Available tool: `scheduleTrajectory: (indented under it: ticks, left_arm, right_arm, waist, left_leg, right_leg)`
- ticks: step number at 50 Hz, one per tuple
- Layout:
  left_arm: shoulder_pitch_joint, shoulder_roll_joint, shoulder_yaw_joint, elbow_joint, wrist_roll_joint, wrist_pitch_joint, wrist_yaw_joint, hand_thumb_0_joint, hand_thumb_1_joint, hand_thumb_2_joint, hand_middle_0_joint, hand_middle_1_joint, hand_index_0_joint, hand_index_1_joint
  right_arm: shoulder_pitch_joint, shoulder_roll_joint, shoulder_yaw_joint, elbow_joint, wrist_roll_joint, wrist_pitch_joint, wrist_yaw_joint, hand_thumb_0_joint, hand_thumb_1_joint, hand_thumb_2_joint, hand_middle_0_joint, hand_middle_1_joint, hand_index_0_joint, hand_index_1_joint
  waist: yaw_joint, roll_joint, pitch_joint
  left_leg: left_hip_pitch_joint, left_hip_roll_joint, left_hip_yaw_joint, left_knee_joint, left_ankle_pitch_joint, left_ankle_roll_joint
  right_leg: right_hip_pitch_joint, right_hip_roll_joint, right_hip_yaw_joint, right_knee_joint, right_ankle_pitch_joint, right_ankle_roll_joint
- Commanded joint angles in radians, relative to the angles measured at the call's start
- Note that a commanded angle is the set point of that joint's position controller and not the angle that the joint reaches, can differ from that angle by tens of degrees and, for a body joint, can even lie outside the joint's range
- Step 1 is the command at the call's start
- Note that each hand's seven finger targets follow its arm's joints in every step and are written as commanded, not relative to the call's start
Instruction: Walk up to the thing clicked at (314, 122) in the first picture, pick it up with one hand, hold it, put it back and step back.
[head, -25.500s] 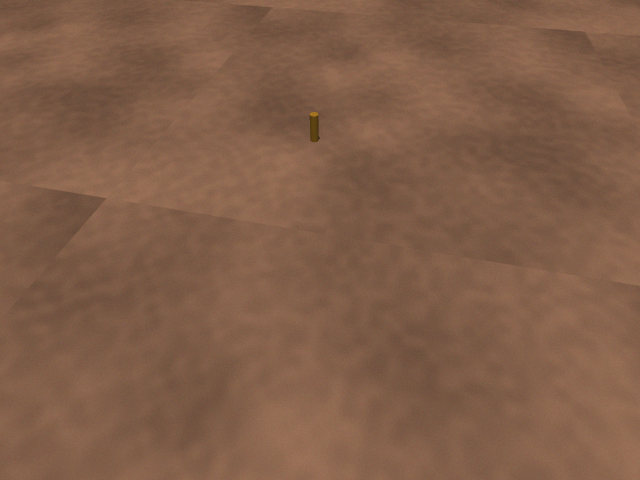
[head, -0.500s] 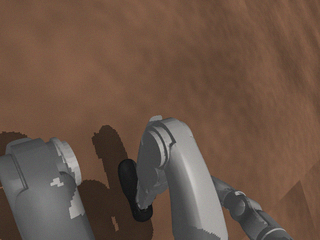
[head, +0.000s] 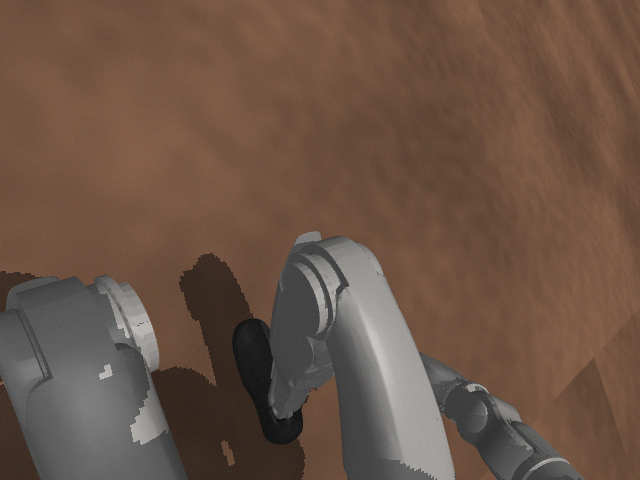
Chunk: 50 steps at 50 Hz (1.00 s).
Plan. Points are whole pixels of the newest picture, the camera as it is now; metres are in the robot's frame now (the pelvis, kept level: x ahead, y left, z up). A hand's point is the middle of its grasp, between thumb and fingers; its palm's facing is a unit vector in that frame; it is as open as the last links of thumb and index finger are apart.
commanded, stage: withdraw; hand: left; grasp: from the side
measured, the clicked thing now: out of the picture +0.40 +0.33 -0.20
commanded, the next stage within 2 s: rise in 0.34 s
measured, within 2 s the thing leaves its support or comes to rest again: neither
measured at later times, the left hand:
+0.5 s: hand out of the picture +0.36 +0.38 -0.08, palm faces +0.45 -0.89 -0.04, open 17.6 cm
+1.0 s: hand out of the picture +0.25 +0.38 +0.06, palm faces +0.35 -0.79 -0.50, open 17.4 cm
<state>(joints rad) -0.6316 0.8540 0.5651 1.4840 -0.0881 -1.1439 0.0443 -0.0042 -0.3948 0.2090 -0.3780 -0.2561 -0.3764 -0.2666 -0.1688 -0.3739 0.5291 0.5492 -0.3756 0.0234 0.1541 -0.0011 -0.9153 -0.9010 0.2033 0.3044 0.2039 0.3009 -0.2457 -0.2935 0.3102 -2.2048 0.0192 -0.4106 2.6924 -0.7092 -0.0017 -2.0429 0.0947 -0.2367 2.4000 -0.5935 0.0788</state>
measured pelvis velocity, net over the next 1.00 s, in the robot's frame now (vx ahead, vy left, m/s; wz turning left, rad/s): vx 0.02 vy -0.02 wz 0.21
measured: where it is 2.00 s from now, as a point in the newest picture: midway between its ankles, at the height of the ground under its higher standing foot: (197, 450)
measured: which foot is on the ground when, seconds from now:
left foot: down 0.00-1.00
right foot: down 0.00-1.00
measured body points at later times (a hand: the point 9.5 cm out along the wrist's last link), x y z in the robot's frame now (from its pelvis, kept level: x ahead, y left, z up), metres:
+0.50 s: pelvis +0.00 +0.00 +0.02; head +0.17 +0.18 +0.40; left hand +0.33 +0.43 -0.08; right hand +0.21 -0.23 -0.02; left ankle +0.08 +0.12 -0.24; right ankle +0.15 -0.13 -0.24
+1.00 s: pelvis +0.02 -0.02 +0.15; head +0.21 +0.06 +0.55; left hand +0.23 +0.42 +0.09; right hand +0.23 -0.23 +0.01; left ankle +0.08 +0.12 -0.24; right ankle +0.15 -0.13 -0.24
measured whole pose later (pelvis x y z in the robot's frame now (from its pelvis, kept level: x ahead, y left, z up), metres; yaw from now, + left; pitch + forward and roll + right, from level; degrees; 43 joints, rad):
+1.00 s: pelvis +0.02 -0.02 +0.15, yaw +12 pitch +32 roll -6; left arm -0.17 0.54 0.37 0.54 0.04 -0.11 -0.01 -0.01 -0.53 0.07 -0.06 -0.06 -0.06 -0.06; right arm 0.09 -0.28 0.00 0.57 0.03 0.14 0.02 0.01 -0.90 -0.90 0.20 0.30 0.20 0.30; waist -0.01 0.02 -0.12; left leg -2.02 0.05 -0.09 2.11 -0.66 0.00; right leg -1.96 -0.01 -0.03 2.04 -0.64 0.05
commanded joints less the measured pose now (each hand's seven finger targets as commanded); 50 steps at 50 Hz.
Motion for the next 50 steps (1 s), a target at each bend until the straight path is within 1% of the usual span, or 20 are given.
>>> scheduleTrajectory:
  ticks: [1,8,11,13,14,15,16,19,23,24,26,27,29,30,32,37,41,44,48,50]
  left_arm:
    - [-0.188,0.184,0.006,-0.128,0.014,-0.077,0.003,0.0,-0.554,0.068,-0.088,-0.032,-0.081,-0.039]
    - [-0.168,0.33,0.122,-0.333,0.014,-0.052,-0.018,0.0,-0.578,0.075,-0.07,-0.02,-0.06,-0.03]
    - [-0.157,0.316,0.132,-0.465,0.01,0.001,-0.05,0.0,-0.555,0.082,-0.07,-0.034,-0.064,-0.041]
    - [-0.148,0.258,0.073,-0.521,0.01,0.061,-0.09,0.0,-0.558,0.074,-0.069,-0.031,-0.064,-0.037]
    - [-0.111,0.142,-0.005,-0.487,-0.002,0.102,-0.124,0.0,-0.578,0.061,-0.074,-0.029,-0.068,-0.035]
    - [-0.056,0.115,-0.007,-0.478,-0.015,0.137,-0.152,0.0,-0.576,0.062,-0.082,-0.039,-0.078,-0.043]
    - [-0.021,0.044,-0.071,-0.412,-0.023,0.177,-0.181,0.0,-0.6,0.046,-0.082,-0.031,-0.079,-0.034]
    - [0.006,0.061,-0.033,-0.476,-0.08,0.246,-0.232,0.0,-0.611,0.024,-0.045,-0.025,-0.058,-0.015]
    - [-0.095,-0.02,-0.044,-0.569,-0.143,0.269,-0.259,0.0,-0.531,0.062,-0.046,0.0,-0.033,-0.01]
    - [0.007,0.292,0.043,-0.6,0.072,0.344,-0.211,0.0,-0.578,0.087,-0.078,-0.066,-0.062,-0.078]
    - [-0.112,0.113,-0.048,-0.652,0.05,0.409,-0.197,0.0,-0.592,0.1,-0.086,-0.095,-0.071,-0.105]
    - [-0.149,0.09,-0.057,-0.665,0.052,0.433,-0.187,0.0,-0.594,0.104,-0.081,-0.082,-0.062,-0.098]
    - [-0.047,0.171,0.002,-0.686,0.083,0.495,-0.157,0.0,-0.611,0.103,-0.095,-0.072,-0.071,-0.093]
    - [-0.109,0.275,0.047,-0.782,0.101,0.518,-0.142,0.0,-0.605,0.087,-0.104,-0.069,-0.085,-0.084]
    - [-0.113,0.315,0.069,-0.852,0.127,0.572,-0.126,0.0,-0.529,0.075,-0.055,-0.061,-0.054,-0.061]
    - [0.117,0.081,-0.017,-0.725,0.143,0.734,-0.103,0.0,-0.554,0.055,-0.051,-0.054,-0.051,-0.055]
    - [0.241,-0.05,-0.089,-0.766,0.139,0.846,-0.093,0.0,-0.542,0.065,-0.059,-0.061,-0.058,-0.062]
    - [0.227,-0.066,-0.135,-0.994,0.136,0.911,-0.071,0.0,-0.547,0.059,-0.054,-0.057,-0.053,-0.057]
    - [0.381,-0.017,-0.111,-1.253,0.12,1.007,-0.018,0.0,-0.486,0.095,-0.06,-0.066,-0.059,-0.067]
    - [0.409,-0.017,-0.105,-1.303,0.119,1.049,0.012,0.0,-0.495,0.088,-0.057,-0.063,-0.056,-0.064]
  right_arm:
    - [0.004,-0.374,-0.131,-0.019,-0.004,0.014,-0.022,0.0,-0.899,-0.901,0.201,0.301,0.201,0.301]
    - [0.029,-0.374,-0.16,-0.021,0.008,0.026,-0.028,0.0,-0.905,-0.903,0.201,0.301,0.201,0.301]
    - [0.06,-0.375,-0.201,-0.026,0.023,0.033,-0.032,0.0,-0.908,-0.903,0.201,0.3,0.201,0.3]
    - [0.073,-0.359,-0.228,-0.034,0.046,0.038,-0.037,0.0,-0.907,-0.903,0.201,0.3,0.201,0.3]
    - [0.078,-0.34,-0.235,-0.027,0.063,0.037,-0.038,0.0,-0.911,-0.904,0.201,0.3,0.201,0.3]
    - [0.086,-0.343,-0.254,-0.024,0.075,0.036,-0.043,0.0,-0.91,-0.903,0.201,0.301,0.201,0.301]
    - [0.103,-0.327,-0.257,0.007,0.092,0.039,-0.045,0.0,-0.911,-0.903,0.201,0.301,0.201,0.301]
    - [0.104,-0.325,-0.29,-0.02,0.138,0.03,-0.058,0.0,-0.89,-0.897,0.201,0.301,0.201,0.301]
    - [0.128,-0.291,-0.325,-0.023,0.178,0.006,-0.057,0.0,-0.841,-0.895,0.2,0.303,0.201,0.303]
    - [0.187,-0.279,-0.409,0.014,0.219,0.024,-0.076,0.0,-0.921,-0.925,0.201,0.304,0.201,0.304]
    - [0.182,-0.238,-0.419,-0.022,0.241,0.035,-0.075,0.0,-0.975,-0.929,0.201,0.304,0.201,0.304]
    - [0.198,-0.237,-0.43,-0.021,0.256,0.04,-0.075,0.0,-0.962,-0.927,0.2,0.304,0.201,0.304]
    - [0.21,-0.235,-0.454,-0.013,0.274,0.047,-0.088,0.0,-0.993,-0.935,0.201,0.303,0.201,0.303]
    - [0.238,-0.231,-0.464,-0.012,0.284,0.053,-0.093,0.0,-1.008,-0.938,0.202,0.303,0.202,0.303]
    - [0.267,-0.209,-0.487,-0.002,0.299,0.07,-0.099,0.0,-0.936,-0.902,0.201,0.301,0.201,0.301]
    - [0.275,-0.152,-0.534,-0.019,0.338,0.079,-0.108,0.0,-0.896,-0.902,0.201,0.301,0.201,0.301]
    - [0.295,-0.144,-0.584,-0.043,0.364,0.081,-0.117,0.0,-0.895,-0.902,0.201,0.301,0.201,0.301]
    - [0.321,-0.146,-0.613,-0.065,0.385,0.081,-0.127,0.0,-0.895,-0.902,0.201,0.301,0.201,0.301]
    - [0.322,-0.131,-0.627,-0.132,0.417,0.075,-0.16,0.0,-0.895,-0.902,0.201,0.301,0.201,0.301]
    - [0.32,-0.104,-0.619,-0.134,0.424,0.07,-0.183,0.0,-0.895,-0.902,0.201,0.301,0.201,0.301]
  waist:
    - [-0.113,0.586,-0.485]
    - [-0.042,0.705,-0.596]
    - [-0.026,0.787,-0.69]
    - [-0.025,0.806,-0.708]
    - [-0.032,0.749,-0.671]
    - [-0.021,0.734,-0.657]
    - [-0.031,0.689,-0.597]
    - [0.024,0.579,-0.61]
    - [0.025,0.556,-0.68]
    - [0.12,0.665,-0.812]
    - [0.078,0.707,-0.858]
    - [0.068,0.697,-0.853]
    - [0.126,0.728,-0.861]
    - [0.149,0.776,-0.9]
    - [0.172,0.81,-0.929]
    - [0.177,0.606,-0.876]
    - [0.181,0.442,-0.952]
    - [0.191,0.433,-1.053]
    - [0.234,0.402,-1.136]
    - [0.238,0.404,-1.092]
  left_leg:
    - [0.381,0.076,0.076,-0.395,0.078,-0.039]
    - [0.454,0.08,0.115,-0.407,0.14,-0.044]
    - [0.537,0.081,0.114,-0.448,0.193,-0.057]
    - [0.526,0.075,0.135,-0.465,0.185,-0.054]
    - [0.477,0.07,0.139,-0.473,0.14,-0.047]
    - [0.461,0.067,0.146,-0.48,0.142,-0.047]
    - [0.394,0.062,0.146,-0.491,0.07,-0.038]
    - [0.324,0.053,0.158,-0.486,0.025,-0.017]
    - [0.34,0.042,0.151,-0.501,-0.019,-0.008]
    - [0.478,0.044,0.194,-0.57,0.029,-0.007]
    - [0.49,0.055,0.197,-0.617,0.008,-0.008]
    - [0.478,0.052,0.2,-0.631,-0.019,-0.009]
    - [0.512,0.051,0.217,-0.674,0.004,-0.013]
    - [0.53,0.05,0.226,-0.692,0.018,-0.015]
    - [0.567,0.048,0.239,-0.717,0.035,-0.017]
    - [0.479,0.022,0.295,-0.74,0.034,0.01]
    - [0.522,0.011,0.311,-0.785,0.045,0.023]
    - [0.645,0.013,0.299,-0.869,0.051,0.021]
    - [0.761,0.012,0.317,-1.003,0.019,0.027]
    - [0.792,0.013,0.334,-1.052,0.016,0.027]
  right_leg:
    - [0.206,0.019,-0.146,-0.13,0.115,-0.078]
    - [0.24,0.014,-0.112,-0.124,0.146,-0.086]
    - [0.231,0.007,-0.101,-0.12,0.176,-0.091]
    - [0.208,0.003,-0.085,-0.13,0.173,-0.098]
    - [0.179,0.001,-0.08,-0.146,0.141,-0.098]
    - [0.172,0.0,-0.078,-0.15,0.143,-0.097]
    - [0.128,-0.002,-0.078,-0.162,0.089,-0.096]
    - [0.12,-0.004,-0.065,-0.189,0.061,-0.093]
    - [0.082,-0.012,-0.053,-0.182,0.028,-0.099]
    - [0.119,-0.025,-0.016,-0.229,0.026,-0.105]
    - [0.093,-0.024,0.004,-0.235,0.019,-0.112]
    - [0.078,-0.029,0.004,-0.242,0.009,-0.111]
    - [0.087,-0.034,0.023,-0.256,0.011,-0.114]
    - [0.088,-0.037,0.036,-0.252,0.015,-0.118]
    - [0.063,-0.043,0.056,-0.252,0.013,-0.125]
    - [0.091,-0.05,0.088,-0.358,-0.013,-0.127]
    - [0.18,-0.055,0.104,-0.475,-0.027,-0.118]
    - [0.257,-0.062,0.118,-0.545,-0.016,-0.112]
    - [0.449,-0.068,0.153,-0.687,-0.044,-0.105]
    - [0.519,-0.071,0.177,-0.75,-0.049,-0.105]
